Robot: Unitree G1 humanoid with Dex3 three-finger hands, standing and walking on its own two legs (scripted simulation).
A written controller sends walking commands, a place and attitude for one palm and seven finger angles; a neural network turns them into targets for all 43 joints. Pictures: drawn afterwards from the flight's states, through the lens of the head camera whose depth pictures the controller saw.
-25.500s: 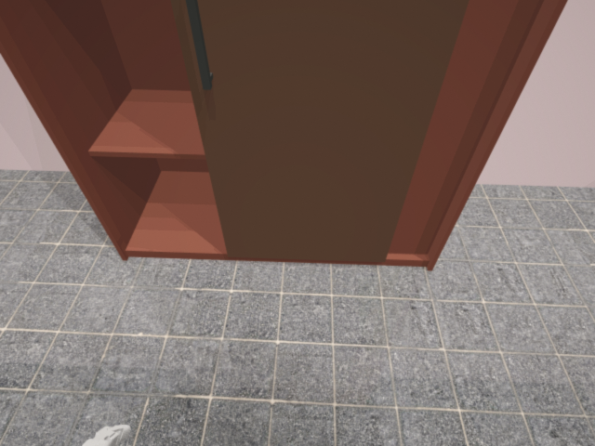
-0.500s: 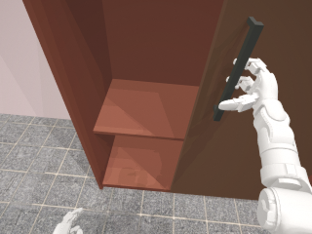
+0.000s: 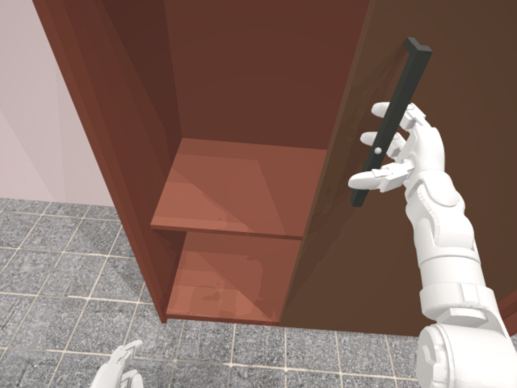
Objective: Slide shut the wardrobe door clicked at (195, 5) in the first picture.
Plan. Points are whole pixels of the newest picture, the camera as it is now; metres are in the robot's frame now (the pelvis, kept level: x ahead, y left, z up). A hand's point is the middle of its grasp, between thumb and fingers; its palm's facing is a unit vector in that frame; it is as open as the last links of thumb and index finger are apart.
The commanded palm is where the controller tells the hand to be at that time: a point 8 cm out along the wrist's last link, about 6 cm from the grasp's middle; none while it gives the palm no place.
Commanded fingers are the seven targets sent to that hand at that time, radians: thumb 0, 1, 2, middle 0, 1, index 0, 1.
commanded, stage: slide the fingers in behind the handle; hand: right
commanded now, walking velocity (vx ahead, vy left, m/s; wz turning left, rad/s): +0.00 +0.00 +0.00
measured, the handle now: (379, 134) +0.48 -0.14 +0.19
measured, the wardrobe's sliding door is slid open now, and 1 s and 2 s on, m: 0.43 0.43 0.43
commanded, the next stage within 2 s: grip the handle and tug to test in 0.68 s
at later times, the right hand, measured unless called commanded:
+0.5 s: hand (373, 152) +0.41 -0.12 +0.20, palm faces -0.01 +1.00 -0.02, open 14.2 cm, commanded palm +0.39 -0.17 +0.20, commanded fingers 0.00 0.50 -0.30 0.30 1.20 0.30 1.20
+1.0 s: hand (373, 151) +0.42 -0.12 +0.20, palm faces +0.00 +1.00 -0.01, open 13.1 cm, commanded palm +0.39 -0.16 +0.20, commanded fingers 0.00 -0.06 -0.54 0.36 1.28 0.36 1.28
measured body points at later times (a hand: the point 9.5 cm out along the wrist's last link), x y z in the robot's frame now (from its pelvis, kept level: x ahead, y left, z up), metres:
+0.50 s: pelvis -0.01 +0.00 +0.00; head -0.01 +0.02 +0.45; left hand +0.13 +0.24 -0.11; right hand +0.41 -0.17 +0.20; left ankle -0.05 +0.12 -0.74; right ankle +0.01 -0.13 -0.74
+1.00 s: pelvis +0.00 +0.00 +0.00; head -0.01 +0.02 +0.45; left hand +0.13 +0.24 -0.11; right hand +0.41 -0.17 +0.20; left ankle -0.05 +0.12 -0.74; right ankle +0.01 -0.13 -0.74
